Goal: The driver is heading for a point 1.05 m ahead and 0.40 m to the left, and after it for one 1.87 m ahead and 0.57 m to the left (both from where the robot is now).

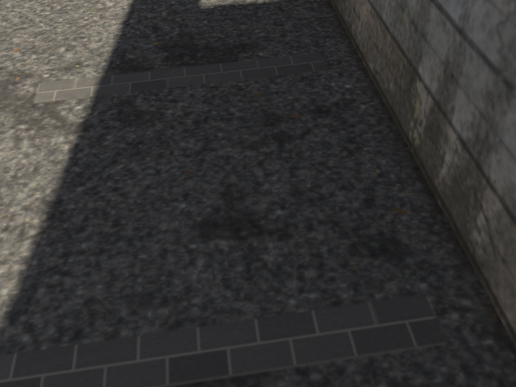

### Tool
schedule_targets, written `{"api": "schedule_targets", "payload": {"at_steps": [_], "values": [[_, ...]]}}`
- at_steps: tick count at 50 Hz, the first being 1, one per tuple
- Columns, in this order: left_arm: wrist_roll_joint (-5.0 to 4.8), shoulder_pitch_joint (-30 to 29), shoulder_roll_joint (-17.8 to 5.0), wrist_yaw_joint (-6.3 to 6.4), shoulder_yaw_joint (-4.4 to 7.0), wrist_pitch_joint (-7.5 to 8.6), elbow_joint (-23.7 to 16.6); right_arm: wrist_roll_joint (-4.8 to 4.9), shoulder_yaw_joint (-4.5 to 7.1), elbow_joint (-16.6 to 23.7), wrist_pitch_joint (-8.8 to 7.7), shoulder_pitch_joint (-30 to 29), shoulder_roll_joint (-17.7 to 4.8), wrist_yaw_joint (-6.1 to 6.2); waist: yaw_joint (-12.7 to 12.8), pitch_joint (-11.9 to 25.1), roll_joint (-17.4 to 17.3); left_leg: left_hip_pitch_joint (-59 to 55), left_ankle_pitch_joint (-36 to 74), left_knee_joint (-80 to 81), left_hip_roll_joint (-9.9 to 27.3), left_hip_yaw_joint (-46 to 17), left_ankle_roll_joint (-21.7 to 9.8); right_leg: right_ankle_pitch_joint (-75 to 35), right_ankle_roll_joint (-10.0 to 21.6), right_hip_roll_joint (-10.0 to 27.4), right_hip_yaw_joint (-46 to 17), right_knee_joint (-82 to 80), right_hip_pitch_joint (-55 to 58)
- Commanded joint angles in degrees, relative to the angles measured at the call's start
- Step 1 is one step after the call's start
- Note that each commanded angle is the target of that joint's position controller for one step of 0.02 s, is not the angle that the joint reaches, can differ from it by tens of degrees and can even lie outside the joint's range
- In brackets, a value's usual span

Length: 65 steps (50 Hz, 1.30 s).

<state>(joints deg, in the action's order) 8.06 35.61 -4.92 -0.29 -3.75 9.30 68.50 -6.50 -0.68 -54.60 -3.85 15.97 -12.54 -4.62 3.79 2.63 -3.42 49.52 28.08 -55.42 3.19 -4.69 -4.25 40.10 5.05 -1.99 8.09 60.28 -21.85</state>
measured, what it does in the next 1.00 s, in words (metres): goes down, turning left: left foot 0.22 m lower, then right foot 0.22 m lower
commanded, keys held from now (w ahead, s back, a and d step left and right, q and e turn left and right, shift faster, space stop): w+q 1.00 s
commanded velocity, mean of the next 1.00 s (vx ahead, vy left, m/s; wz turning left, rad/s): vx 0.50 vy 0.00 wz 0.53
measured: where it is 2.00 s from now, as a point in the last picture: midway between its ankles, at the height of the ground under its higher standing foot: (175, 311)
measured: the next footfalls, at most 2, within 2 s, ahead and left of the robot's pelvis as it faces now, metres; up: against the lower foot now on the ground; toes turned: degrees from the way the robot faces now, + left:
left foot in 0.22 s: +0.16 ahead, +0.12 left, -0.22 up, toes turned +10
right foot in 0.52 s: +0.53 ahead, -0.07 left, -0.43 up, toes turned +16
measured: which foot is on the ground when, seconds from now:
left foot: up 0.00-0.20, down 0.22-0.52, up 0.54-1.00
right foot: down 0.00-0.20, up 0.22-0.50, down 0.52-1.00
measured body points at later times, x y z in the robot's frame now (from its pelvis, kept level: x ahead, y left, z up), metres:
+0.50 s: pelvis +0.33 +0.02 -0.29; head +0.33 +0.01 +0.16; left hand +0.47 +0.28 -0.38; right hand +0.29 -0.20 -0.44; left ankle +0.12 +0.12 -0.86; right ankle +0.51 -0.07 -1.02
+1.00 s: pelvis +0.58 +0.12 -0.38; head +0.59 +0.14 +0.07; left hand +0.41 +0.31 -0.53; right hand +0.92 +0.11 -0.42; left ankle +0.63 +0.27 -1.09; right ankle +0.49 -0.08 -1.09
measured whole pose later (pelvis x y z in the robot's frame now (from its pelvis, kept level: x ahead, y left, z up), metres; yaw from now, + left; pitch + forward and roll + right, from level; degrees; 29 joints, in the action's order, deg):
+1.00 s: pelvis +0.58 +0.12 -0.38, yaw +33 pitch +3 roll -1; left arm -0.8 23.9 -11.8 2.1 3.8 2.8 56.6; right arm 2.3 2.9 -35.2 -0.9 -3.1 -10.8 -2.5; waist 4.8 1.3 -0.4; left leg 34.9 -10.1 -41.9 0.6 2.6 -6.2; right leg 30.4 -3.9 6.3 15.7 31.2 0.1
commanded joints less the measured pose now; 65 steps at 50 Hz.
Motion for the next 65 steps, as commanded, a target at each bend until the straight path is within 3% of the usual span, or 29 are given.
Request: {"api": "schedule_targets", "payload": {"at_steps": [1,7,9,10,11,12,13,14,15,17,18,20,23,24,25,27,29,31,33,37,40,46,50,51,52,53,54,56,65], "values": [[0.17,3.41,-5.61,0.85,-0.62,0.17,-0.91,-0.83,-0.66,3.25,-0.24,-3.42,-2.77,-0.28,-1.92,-8.83,8.48,-6.05,1.69,2.37,1.31,-0.52,0.95,-16.57,8.16,15.08,-20.00,-17.23,-7.63],[-1.26,-0.31,-9.14,1.28,1.18,-1.42,-2.81,-0.88,1.09,3.72,-0.53,-4.00,-6.89,-0.78,-3.19,-10.01,6.90,-16.87,-16.24,11.67,0.89,5.07,0.54,-33.29,3.23,16.72,-16.05,0.06,2.34],[0.78,-4.50,-15.51,-1.89,4.09,-1.65,-4.79,-0.91,4.39,-7.14,-1.51,23.64,-10.26,0.97,-13.29,-5.47,2.43,-54.57,-22.03,11.81,-5.04,12.25,0.21,-41.80,-0.47,11.26,-6.05,22.85,-12.35],[-2.65,-13.22,-22.65,-2.95,6.95,-2.42,-8.56,-0.80,6.15,-13.28,-1.44,40.33,-11.64,1.75,-23.99,-8.47,-13.34,-63.61,-14.49,35.76,-5.74,17.00,-2.53,-19.90,-4.38,1.11,0.44,50.61,-18.11],[-2.67,-17.81,-23.53,-4.82,8.18,-3.44,-11.91,-1.00,5.83,-13.84,-2.04,38.86,-8.95,2.25,-22.98,-9.03,-13.85,-70.13,-19.18,46.83,-0.31,7.34,-5.09,7.90,-1.46,-0.58,-2.86,60.19,-27.27],[-2.07,-15.65,-12.93,-7.01,7.19,-3.40,-16.62,-0.54,6.59,-13.23,-2.86,36.31,-16.32,2.58,-12.79,1.25,-4.58,-82.91,14.48,17.85,7.16,-5.30,-12.99,6.59,0.17,-1.20,-8.47,63.72,-37.74],[-3.20,-19.99,-5.66,-7.62,4.48,-1.80,-23.46,-1.15,6.54,-14.47,-3.68,37.87,-14.49,2.89,-13.95,5.02,2.08,-93.37,4.58,14.55,12.13,-12.40,-17.51,5.14,-1.56,0.53,-12.42,59.42,-54.61],[-4.86,-22.42,-5.88,-7.45,4.32,-1.30,-25.74,-0.24,5.83,-13.85,-3.95,32.12,-11.54,2.23,-11.75,0.81,5.11,-85.41,0.22,16.09,13.18,-14.31,-17.48,0.62,-0.61,2.98,-12.68,54.94,-60.21],[-4.32,-24.98,-6.03,-5.69,4.45,-0.75,-28.30,-0.10,1.77,-7.45,-5.40,14.80,-1.13,2.13,-5.91,-9.28,9.05,-64.32,-20.08,17.64,16.82,-19.17,-12.10,-17.66,-1.02,9.58,-21.98,26.88,-60.55],[-1.70,-17.81,-8.43,-2.78,4.31,-3.01,-21.27,2.28,-2.06,-0.76,-4.72,-0.18,5.73,2.74,-1.82,-14.98,9.48,-15.77,-39.74,21.63,8.69,-8.60,-11.07,-48.69,-0.10,14.19,-17.50,-5.04,-25.12],[0.04,-10.58,-4.78,-3.80,2.96,-4.33,-19.26,0.81,-0.59,0.81,-5.01,-1.62,-0.69,1.71,4.61,-13.38,-0.46,10.01,-40.66,18.83,0.53,-3.39,-11.42,-56.51,-1.49,8.99,-8.89,8.95,4.23],[-2.03,-9.60,-8.38,-5.04,2.15,-4.38,-18.69,1.20,-0.02,2.43,-7.54,4.14,-3.26,3.47,-0.70,-10.75,8.83,13.35,-60.17,8.68,-7.86,2.36,-5.34,-90.39,-4.62,9.66,-10.04,-12.50,14.82],[-1.06,-21.63,-16.65,-4.95,3.65,-5.61,-23.90,2.64,1.34,2.64,-6.48,10.54,-13.61,2.57,-2.22,-13.23,5.37,-4.16,-64.68,-0.36,-2.18,-12.40,-5.85,-61.99,-5.46,9.33,-9.18,-29.98,15.69],[-14.09,-26.35,-15.05,-1.50,6.32,-5.23,-26.33,12.09,2.87,0.72,-1.68,7.99,-5.12,7.58,-4.21,-10.62,10.23,-23.97,-46.70,-6.77,-1.78,-19.52,-6.25,-61.46,-4.90,9.67,-16.50,-45.42,1.74],[-15.10,-18.35,-17.09,-0.66,6.90,-5.00,-22.74,10.53,3.16,-1.90,0.45,12.42,-5.19,9.09,-3.22,-6.78,10.20,-29.88,-49.07,-22.65,-2.44,-19.42,-4.59,-73.91,-2.89,14.12,-18.75,-54.99,6.96],[-8.31,4.42,-17.08,-1.36,7.25,-6.14,-14.16,9.49,2.37,-5.99,-0.71,22.61,4.02,6.73,0.25,8.54,17.16,-4.78,-87.19,-63.15,-14.48,-7.56,-0.25,-102.18,-0.84,18.41,-13.09,-23.54,43.33],[-9.86,6.13,-24.60,-1.93,10.96,-7.54,-12.81,12.53,1.55,1.83,-2.56,18.58,2.32,6.13,3.67,17.21,21.43,23.99,-76.53,-81.93,-7.66,-3.84,3.67,-66.28,7.93,29.31,-28.30,-20.08,55.07],[-7.88,-3.06,-18.58,-1.36,9.63,-7.86,-11.60,12.61,1.22,9.50,0.07,1.23,3.94,7.65,0.34,7.00,6.61,25.64,-58.27,-73.78,-1.93,2.92,2.09,-14.44,10.88,29.46,-38.34,-41.01,32.00],[-7.17,-15.59,-6.29,-0.02,5.11,-5.58,-13.21,12.14,2.18,12.89,3.38,-6.80,2.45,8.23,-5.55,-8.32,1.25,23.15,-47.70,-60.60,2.46,-5.97,0.69,-14.36,7.08,30.90,-39.15,-41.92,9.29],[-4.79,-22.70,-11.80,2.64,5.24,-4.10,-15.81,6.93,4.25,14.26,2.97,-5.44,0.55,7.76,-8.47,-7.52,7.82,-5.48,-22.72,-18.06,0.14,-2.87,5.11,-34.92,2.54,17.91,-11.80,-44.95,-11.50],[-8.29,-15.71,-14.31,4.27,6.98,-4.61,-13.37,8.22,3.17,18.02,2.84,-13.17,2.45,5.76,-4.56,-4.77,8.59,-0.33,-19.16,-2.91,0.90,-1.92,4.13,-43.74,2.56,19.59,-9.92,-44.05,6.98],[-8.76,-8.09,-14.91,3.07,9.01,-6.19,-12.43,9.20,3.17,23.81,2.71,-25.96,1.51,2.20,1.86,-10.17,5.87,2.08,-35.31,8.95,-0.22,5.45,0.34,-40.11,1.49,21.53,-5.48,-43.09,22.77],[-9.20,-12.89,-18.24,1.99,9.95,-5.99,-15.12,8.73,6.80,19.50,2.35,-9.29,-4.62,1.84,-8.58,2.14,8.86,-35.35,-36.21,19.30,-10.17,14.35,-5.08,-79.58,-1.43,16.84,4.52,-17.45,15.51],[-8.61,-16.37,-19.16,1.83,10.23,-4.98,-17.74,8.71,9.32,16.51,2.56,3.67,-10.72,3.28,-14.78,8.04,4.42,-58.43,-27.83,20.57,-3.64,0.34,-9.27,-63.34,-5.08,14.35,4.29,3.55,-4.24],[-7.50,-11.85,-10.31,-0.29,7.42,-1.96,-21.61,8.11,10.26,16.04,2.01,4.88,-19.70,3.72,-7.57,19.09,-12.06,-76.75,-35.17,29.28,13.92,-37.50,-21.34,-6.61,-7.46,3.35,-6.34,26.35,-26.43],[-9.82,-19.62,-15.40,-1.49,8.59,1.01,-22.95,6.11,9.12,15.67,2.28,13.47,-14.85,4.40,-14.15,23.84,-5.62,-80.50,-44.45,38.08,16.25,-46.28,-21.68,-9.01,-5.92,2.37,-16.59,28.96,-34.16],[-11.32,-24.96,-16.28,-1.00,9.08,1.20,-24.20,6.16,8.40,13.78,1.92,8.89,-12.02,4.81,-12.15,12.17,-3.30,-73.43,-40.30,38.47,14.68,-36.81,-18.48,-14.84,-4.40,4.15,-14.81,26.43,-40.20],[-8.72,-25.02,-16.12,1.12,9.52,-0.54,-24.30,7.68,6.49,16.97,1.04,-5.80,-7.28,4.46,-4.19,3.55,3.77,-50.44,-28.29,38.75,8.98,-22.09,-13.33,-23.92,-4.77,8.32,-13.55,16.66,-28.97],[-7.95,-38.29,-10.62,0.77,8.18,-2.55,-31.07,8.01,6.77,13.28,0.35,2.36,-7.40,5.94,-6.23,-0.07,-1.32,-32.56,-20.06,38.97,-0.99,-7.73,-8.25,-48.44,-7.01,2.48,-8.16,-24.38,-10.20]]}}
